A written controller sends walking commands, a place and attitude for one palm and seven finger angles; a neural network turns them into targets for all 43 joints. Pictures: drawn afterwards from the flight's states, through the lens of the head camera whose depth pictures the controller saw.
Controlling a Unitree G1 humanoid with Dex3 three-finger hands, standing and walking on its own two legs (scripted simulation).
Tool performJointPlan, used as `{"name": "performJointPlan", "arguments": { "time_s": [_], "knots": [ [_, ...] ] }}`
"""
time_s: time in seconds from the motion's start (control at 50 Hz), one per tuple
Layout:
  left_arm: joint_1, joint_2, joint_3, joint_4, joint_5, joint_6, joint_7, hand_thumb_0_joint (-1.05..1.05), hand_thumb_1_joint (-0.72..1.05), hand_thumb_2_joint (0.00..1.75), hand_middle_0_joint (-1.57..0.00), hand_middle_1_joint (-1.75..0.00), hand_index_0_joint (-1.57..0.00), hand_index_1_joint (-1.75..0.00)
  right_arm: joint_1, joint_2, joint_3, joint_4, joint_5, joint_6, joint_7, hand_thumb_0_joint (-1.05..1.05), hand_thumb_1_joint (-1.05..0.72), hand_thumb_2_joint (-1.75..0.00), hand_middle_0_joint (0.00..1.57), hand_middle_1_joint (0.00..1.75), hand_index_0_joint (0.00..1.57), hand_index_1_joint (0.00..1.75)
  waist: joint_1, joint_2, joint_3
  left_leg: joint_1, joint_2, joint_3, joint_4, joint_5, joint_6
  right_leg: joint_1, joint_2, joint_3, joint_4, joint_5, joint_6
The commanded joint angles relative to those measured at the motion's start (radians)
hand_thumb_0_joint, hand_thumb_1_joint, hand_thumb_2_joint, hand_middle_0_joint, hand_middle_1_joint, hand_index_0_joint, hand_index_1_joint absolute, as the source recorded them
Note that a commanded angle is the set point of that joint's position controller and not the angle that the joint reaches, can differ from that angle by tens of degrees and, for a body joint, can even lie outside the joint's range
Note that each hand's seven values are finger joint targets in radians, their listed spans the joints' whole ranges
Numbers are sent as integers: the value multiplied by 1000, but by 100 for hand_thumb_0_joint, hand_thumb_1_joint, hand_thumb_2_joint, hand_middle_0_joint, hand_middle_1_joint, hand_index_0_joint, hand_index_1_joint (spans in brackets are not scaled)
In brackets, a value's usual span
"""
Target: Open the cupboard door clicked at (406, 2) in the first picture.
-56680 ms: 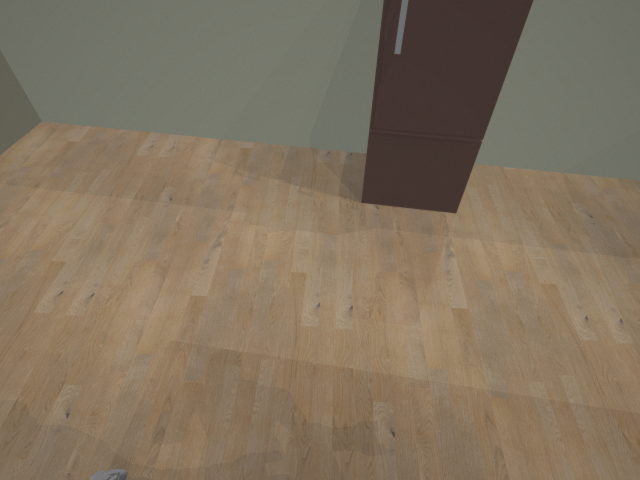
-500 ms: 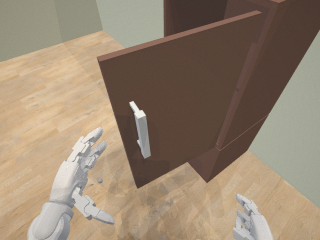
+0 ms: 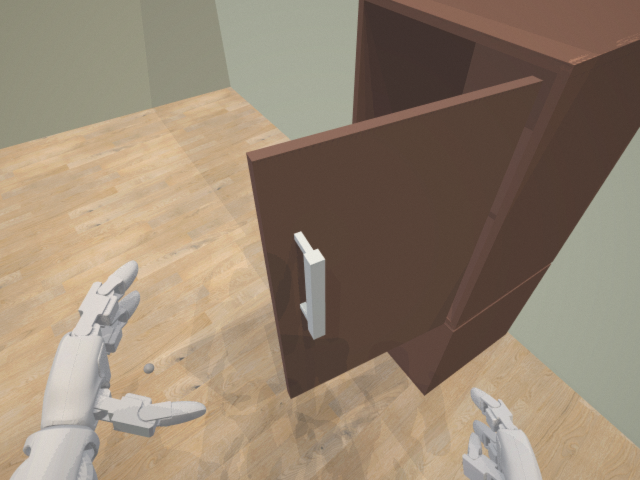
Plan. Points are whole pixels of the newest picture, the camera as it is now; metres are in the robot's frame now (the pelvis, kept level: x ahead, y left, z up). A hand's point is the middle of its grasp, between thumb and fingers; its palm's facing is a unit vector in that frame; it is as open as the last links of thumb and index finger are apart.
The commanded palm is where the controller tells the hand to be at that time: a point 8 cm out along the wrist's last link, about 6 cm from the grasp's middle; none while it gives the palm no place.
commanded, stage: draw the hand back to the body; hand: left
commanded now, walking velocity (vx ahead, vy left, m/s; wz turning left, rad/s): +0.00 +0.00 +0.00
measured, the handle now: (309, 288) +0.35 +0.06 +0.06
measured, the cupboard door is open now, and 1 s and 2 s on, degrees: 83 83 83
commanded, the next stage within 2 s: step back with the hand held close in 0.88 s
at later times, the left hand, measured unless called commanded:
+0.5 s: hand (67, 325) +0.21 +0.26 +0.16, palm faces +0.44 -0.80 -0.41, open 9.1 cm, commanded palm +0.16 +0.30 +0.18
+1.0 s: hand (70, 334) +0.20 +0.26 +0.16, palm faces +0.45 -0.80 -0.40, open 7.4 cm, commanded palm +0.15 +0.29 +0.19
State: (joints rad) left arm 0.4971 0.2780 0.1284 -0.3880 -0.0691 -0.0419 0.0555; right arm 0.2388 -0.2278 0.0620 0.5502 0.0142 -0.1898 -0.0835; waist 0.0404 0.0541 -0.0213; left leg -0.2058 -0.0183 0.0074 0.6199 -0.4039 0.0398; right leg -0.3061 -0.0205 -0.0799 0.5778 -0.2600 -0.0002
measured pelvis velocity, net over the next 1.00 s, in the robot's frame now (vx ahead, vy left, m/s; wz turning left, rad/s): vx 0.01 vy -0.01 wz -0.02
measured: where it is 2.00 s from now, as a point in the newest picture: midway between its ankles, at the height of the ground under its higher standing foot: outside the picture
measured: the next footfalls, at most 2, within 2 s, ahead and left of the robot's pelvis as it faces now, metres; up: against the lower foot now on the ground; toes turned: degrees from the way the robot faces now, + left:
none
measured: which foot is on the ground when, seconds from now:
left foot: down 0.00-1.00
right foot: down 0.00-1.00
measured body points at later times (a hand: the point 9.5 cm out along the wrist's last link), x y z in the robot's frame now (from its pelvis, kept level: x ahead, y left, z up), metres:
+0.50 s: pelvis +0.02 +0.00 +0.01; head +0.00 -0.02 +0.46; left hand +0.18 +0.30 +0.19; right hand +0.21 -0.21 -0.07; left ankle -0.04 +0.09 -0.73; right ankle +0.03 -0.12 -0.73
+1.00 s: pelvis +0.01 -0.01 +0.02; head -0.01 -0.03 +0.46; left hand +0.17 +0.29 +0.19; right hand +0.19 -0.23 -0.07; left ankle -0.04 +0.09 -0.73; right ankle +0.03 -0.12 -0.73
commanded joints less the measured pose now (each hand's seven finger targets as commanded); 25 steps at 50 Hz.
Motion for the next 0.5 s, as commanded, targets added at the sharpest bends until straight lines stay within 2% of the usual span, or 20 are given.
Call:
{"name": "performJointPlan", "arguments": {
  "time_s": [0.0, 0.02, 0.08, 0.1, 0.16, 0.18, 0.2, 0.26, 0.28, 0.3, 0.38, 0.4, 0.44, 0.48],
  "knots": [
    [-95, 144, 106, -231, 36, -77, 62, 0, 6, 54, -17, -30, -17, -30, -121, -103, -47, -127, -12, -50, -11, 0, -90, -90, 20, 30, 20, 30, 4, 7, -44, -65, 39, -45, -207, 307, -37, 203, 5, 25, -110, 137, -30],
    [-96, 132, 103, -225, 37, -77, 64, 0, 9, 55, -17, -30, -17, -30, -124, -101, -47, -125, -13, -47, -10, 0, -90, -90, 20, 30, 20, 30, 3, -6, -34, -56, 41, -47, -220, 318, -38, 208, 6, 23, -116, 139, -28],
    [-98, 148, 133, -232, 41, -84, 72, 0, 20, 60, -18, -30, -18, -30, -131, -99, -50, -112, -17, -43, -7, 0, -90, -90, 20, 30, 20, 30, 10, -7, -49, -20, 43, -46, -242, 382, -44, 246, 5, 22, -132, 177, -27],
    [-97, 168, 156, -228, 43, -84, 73, 0, 23, 62, -18, -30, -18, -30, -140, -103, -53, -106, -16, -42, -6, 0, -90, -90, 20, 30, 20, 30, 17, -1, -49, -8, 43, -41, -243, 398, -43, 256, 8, 26, -139, 191, -29],
    [-83, 159, 167, -244, 41, -89, 71, 0, 34, 66, -18, -30, -18, -30, -140, -98, -55, -97, -19, -36, 2, 0, -90, -90, 20, 30, 20, 30, 19, 25, -65, 26, 45, -40, -247, 511, -55, 284, 6, 24, -145, 253, -25],
    [-80, 162, 177, -238, 39, -87, 71, 0, 37, 68, -18, -30, -18, -30, -141, -98, -56, -94, -19, -33, 4, 0, -90, -90, 20, 30, 20, 30, 20, 11, -60, 31, 45, -38, -248, 527, -56, 287, 7, 23, -149, 266, -25],
    [-78, 184, 201, -224, 42, -88, 72, 0, 41, 69, -18, -30, -18, -30, -145, -102, -60, -89, -19, -31, 5, 0, -90, -90, 20, 30, 20, 30, 23, -21, -60, 31, 46, -38, -249, 530, -56, 296, 12, 23, -154, 273, -25],
    [-77, 187, 230, -231, 33, -90, 71, 0, 51, 74, -19, -30, -19, -30, -149, -97, -64, -89, -18, -17, 10, 0, -90, -90, 20, 30, 20, 30, 25, -2, -61, 43, 45, -29, -259, 531, -56, 308, 10, 29, -166, 284, -24],
    [-80, 193, 242, -222, 33, -90, 72, 0, 55, 75, -19, -30, -19, -30, -151, -96, -64, -86, -18, -13, 10, 0, -90, -90, 20, 30, 20, 30, 25, -13, -45, 38, 45, -29, -261, 532, -56, 307, 12, 28, -168, 287, -23],
    [-90, 213, 261, -219, 34, -91, 73, 0, 58, 76, -19, -30, -19, -30, -157, -101, -67, -84, -16, -10, 9, 0, -90, -90, 20, 30, 20, 30, 28, -5, -45, 42, 45, -25, -261, 515, -54, 308, 15, 33, -175, 281, -25],
    [-103, 224, 296, -240, 27, -97, 74, 0, 73, 82, -19, -30, -19, -30, -154, -97, -70, -82, -15, -2, 11, 0, -90, -90, 20, 30, 20, 30, 29, 21, -62, 61, 44, -26, -264, 557, -57, 321, 13, 33, -176, 303, -23],
    [-110, 244, 314, -238, 28, -98, 75, 0, 76, 84, -19, -30, -19, -30, -161, -100, -72, -78, -15, -3, 9, 0, -90, -90, 20, 30, 20, 30, 31, 27, -58, 67, 45, -21, -262, 557, -56, 320, 14, 35, -180, 309, -24],
    [-110, 235, 324, -216, 22, -96, 76, 0, 83, 87, -20, -30, -20, -30, -160, -95, -71, -76, -15, 2, 11, 0, -90, -90, 20, 30, 20, 30, 31, 14, -33, 55, 46, -25, -273, 544, -56, 316, 15, 33, -185, 297, -22],
    [-117, 255, 350, -227, 19, -102, 77, 0, 90, 90, -20, -30, -20, -30, -161, -96, -76, -74, -13, 4, 11, 0, -90, -90, 20, 30, 20, 30, 33, 22, -53, 68, 45, -20, -273, 533, -53, 322, 14, 38, -189, 296, -22]
  ]
}}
